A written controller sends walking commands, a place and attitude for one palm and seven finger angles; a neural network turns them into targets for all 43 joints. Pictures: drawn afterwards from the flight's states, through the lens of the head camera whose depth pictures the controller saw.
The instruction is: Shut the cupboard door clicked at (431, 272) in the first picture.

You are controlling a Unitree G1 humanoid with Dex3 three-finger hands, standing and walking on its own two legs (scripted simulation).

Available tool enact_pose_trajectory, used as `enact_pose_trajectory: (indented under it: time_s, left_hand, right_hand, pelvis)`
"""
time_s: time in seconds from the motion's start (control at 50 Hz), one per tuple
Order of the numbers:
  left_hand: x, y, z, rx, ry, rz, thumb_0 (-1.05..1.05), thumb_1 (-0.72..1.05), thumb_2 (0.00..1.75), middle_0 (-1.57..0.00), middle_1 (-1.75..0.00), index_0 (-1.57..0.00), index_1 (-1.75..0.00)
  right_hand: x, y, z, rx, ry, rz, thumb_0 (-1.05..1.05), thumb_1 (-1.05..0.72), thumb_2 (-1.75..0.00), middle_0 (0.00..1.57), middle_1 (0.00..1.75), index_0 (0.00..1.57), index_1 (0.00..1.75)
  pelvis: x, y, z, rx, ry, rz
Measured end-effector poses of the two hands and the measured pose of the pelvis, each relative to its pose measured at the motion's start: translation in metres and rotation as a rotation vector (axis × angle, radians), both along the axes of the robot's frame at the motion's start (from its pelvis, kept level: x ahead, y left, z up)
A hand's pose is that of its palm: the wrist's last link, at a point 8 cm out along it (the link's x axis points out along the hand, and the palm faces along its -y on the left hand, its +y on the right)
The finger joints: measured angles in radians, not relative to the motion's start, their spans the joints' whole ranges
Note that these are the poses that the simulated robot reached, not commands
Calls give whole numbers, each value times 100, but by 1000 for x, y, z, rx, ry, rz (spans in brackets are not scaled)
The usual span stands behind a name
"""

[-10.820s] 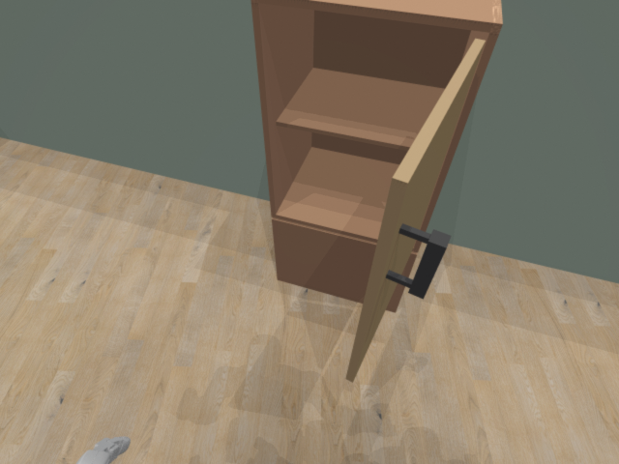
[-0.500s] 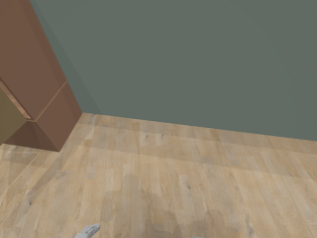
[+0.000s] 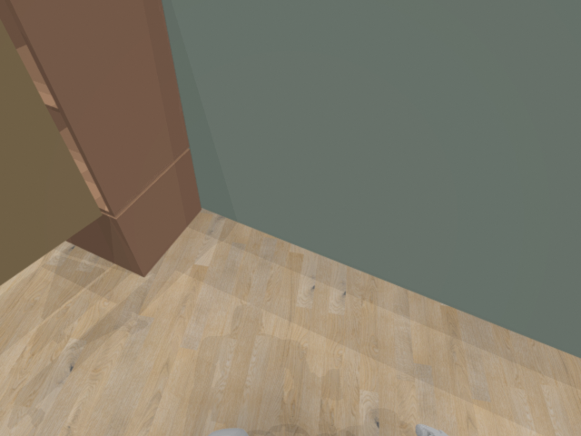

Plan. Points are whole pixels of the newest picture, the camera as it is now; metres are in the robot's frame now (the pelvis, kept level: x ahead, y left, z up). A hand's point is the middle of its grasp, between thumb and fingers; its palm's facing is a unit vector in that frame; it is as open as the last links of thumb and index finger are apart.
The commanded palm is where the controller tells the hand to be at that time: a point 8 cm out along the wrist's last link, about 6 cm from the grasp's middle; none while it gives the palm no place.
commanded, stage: walk to a spot facing it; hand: left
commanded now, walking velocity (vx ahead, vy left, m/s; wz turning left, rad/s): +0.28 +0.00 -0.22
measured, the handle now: out of the picture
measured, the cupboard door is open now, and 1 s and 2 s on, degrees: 80 80 80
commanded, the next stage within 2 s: turn to face it in 0.10 s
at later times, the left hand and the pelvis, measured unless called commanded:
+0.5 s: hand (226, 364) +0.25 +0.13 -0.15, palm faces +0.01 -0.98 -0.22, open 7.4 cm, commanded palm none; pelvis +0.14 -0.04 +0.00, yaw +3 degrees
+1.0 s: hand out of the picture +0.13 +0.23 -0.17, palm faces +0.37 -0.90 -0.22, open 7.4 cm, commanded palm none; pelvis +0.13 +0.00 +0.01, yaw +19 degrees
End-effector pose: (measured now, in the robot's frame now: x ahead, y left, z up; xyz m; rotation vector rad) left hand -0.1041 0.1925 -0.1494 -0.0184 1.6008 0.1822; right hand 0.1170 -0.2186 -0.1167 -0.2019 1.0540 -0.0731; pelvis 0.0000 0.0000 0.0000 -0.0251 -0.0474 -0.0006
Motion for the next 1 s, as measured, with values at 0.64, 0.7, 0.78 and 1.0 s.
enact_pose_trajectory:
  time_s: [0.64,0.7,0.78,1.0]
  left_hand:
    - [320,-4,38,196,-456,-50,-1,93,90,-21,-30,-21,-30]
    - [304,9,36,206,-430,-15,-1,93,90,-21,-30,-21,-30]
    - [278,30,23,203,-403,51,0,92,90,-21,-30,-21,-30]
    - [206,78,9,195,-295,208,1,91,90,-20,-30,-20,-29]
  right_hand:
    - [27,-51,-29,44,409,-86,1,-91,-90,20,29,20,30]
    - [71,-57,-21,5,310,-35,1,-91,-90,20,29,20,30]
    - [125,-52,-7,-56,190,47,1,-91,-90,19,29,20,30]
    - [174,0,18,-138,77,238,0,-91,-90,20,29,20,30]
  pelvis:
    - [143,-44,9,41,21,137]
    - [144,-40,10,37,23,169]
    - [142,-28,5,21,22,216]
    - [128,3,7,-18,34,339]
